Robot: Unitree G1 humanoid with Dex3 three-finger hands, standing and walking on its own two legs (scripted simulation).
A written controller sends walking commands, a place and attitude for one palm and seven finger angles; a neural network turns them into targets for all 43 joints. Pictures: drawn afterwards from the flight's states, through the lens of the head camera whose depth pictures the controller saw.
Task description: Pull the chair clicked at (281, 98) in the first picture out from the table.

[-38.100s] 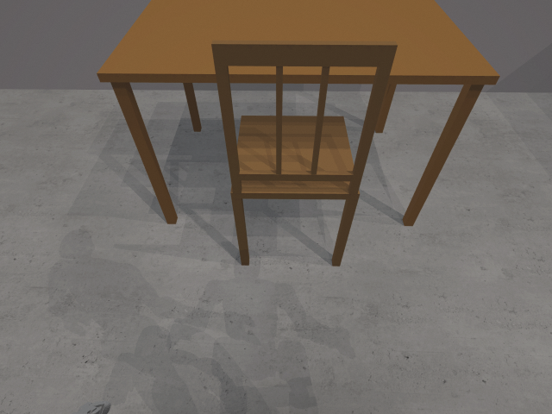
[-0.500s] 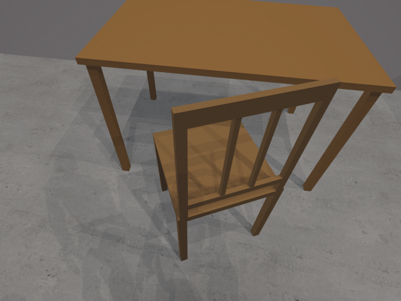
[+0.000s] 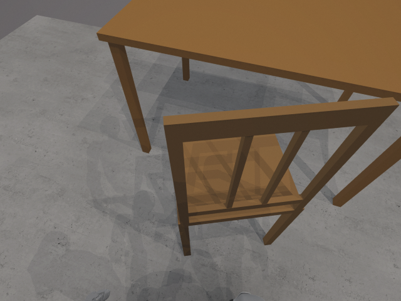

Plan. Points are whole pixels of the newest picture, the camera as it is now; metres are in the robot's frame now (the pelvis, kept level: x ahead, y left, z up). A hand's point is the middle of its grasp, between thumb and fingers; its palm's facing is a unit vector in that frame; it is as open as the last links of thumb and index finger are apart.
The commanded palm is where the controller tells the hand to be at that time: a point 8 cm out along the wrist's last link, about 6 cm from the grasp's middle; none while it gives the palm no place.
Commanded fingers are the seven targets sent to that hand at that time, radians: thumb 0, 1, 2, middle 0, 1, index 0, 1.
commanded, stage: shuffle to correct the standing spot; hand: left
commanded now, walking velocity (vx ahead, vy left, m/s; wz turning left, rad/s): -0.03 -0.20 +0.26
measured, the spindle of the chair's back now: (236, 177) +0.39 -0.07 -0.04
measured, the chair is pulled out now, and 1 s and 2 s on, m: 0.20 0.20 0.20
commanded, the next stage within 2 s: come to a stop and stand still in 0.78 s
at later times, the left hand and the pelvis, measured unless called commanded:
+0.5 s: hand out of the picture +0.01 +0.08 -0.16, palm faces +0.16 -0.97 -0.19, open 7.3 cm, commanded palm none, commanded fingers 0.00 0.90 0.90 -0.20 -0.30 -0.20 -0.30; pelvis +0.04 -0.10 +0.02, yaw +7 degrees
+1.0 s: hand out of the picture +0.02 -0.04 -0.16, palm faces +0.18 -0.96 -0.20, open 7.3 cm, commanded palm none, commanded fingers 0.00 0.90 0.90 -0.20 -0.30 -0.20 -0.30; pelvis -0.01 -0.23 +0.01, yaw +6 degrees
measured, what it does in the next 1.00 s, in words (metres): steps to the right: left foot, then right foot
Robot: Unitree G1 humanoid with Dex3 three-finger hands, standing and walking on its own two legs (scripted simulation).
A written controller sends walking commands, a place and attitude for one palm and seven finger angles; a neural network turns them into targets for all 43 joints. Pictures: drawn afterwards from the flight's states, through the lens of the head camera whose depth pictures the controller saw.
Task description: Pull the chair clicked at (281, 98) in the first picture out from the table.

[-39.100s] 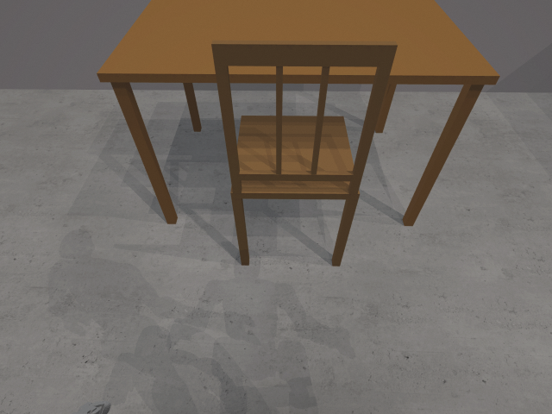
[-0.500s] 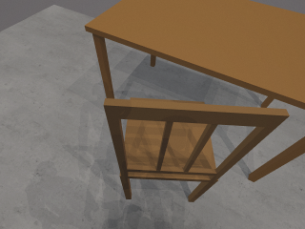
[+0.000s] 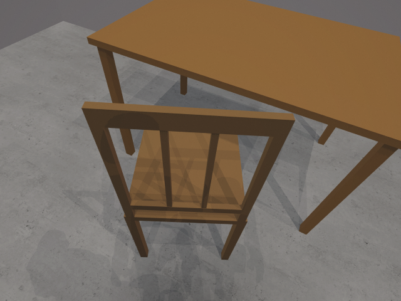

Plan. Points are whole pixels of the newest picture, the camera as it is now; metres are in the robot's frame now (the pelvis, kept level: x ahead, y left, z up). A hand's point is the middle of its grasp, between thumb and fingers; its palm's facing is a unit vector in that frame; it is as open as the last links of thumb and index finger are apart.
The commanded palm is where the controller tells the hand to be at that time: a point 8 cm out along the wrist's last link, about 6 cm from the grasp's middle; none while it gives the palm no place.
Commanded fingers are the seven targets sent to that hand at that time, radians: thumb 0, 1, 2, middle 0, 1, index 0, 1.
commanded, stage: come to a stop and stand still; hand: left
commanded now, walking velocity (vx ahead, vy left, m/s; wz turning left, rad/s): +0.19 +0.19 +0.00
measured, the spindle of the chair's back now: (167, 173) +0.42 +0.11 -0.06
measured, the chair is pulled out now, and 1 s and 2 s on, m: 0.20 0.20 0.20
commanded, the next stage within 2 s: look again from close up in 1.90 s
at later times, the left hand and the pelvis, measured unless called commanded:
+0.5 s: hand out of the picture -0.10 +0.18 -0.18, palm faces +0.10 -0.97 -0.21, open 7.4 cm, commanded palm none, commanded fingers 0.00 0.90 0.90 -0.20 -0.30 -0.20 -0.30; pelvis -0.03 +0.00 +0.00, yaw +1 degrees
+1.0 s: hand out of the picture +0.04 +0.21 -0.16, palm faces -0.03 -0.97 -0.25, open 7.3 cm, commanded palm none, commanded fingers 0.00 0.90 0.90 -0.20 -0.30 -0.20 -0.30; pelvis -0.01 +0.02 +0.00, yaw -1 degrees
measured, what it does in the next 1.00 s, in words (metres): steps on the spot: right foot, then left foot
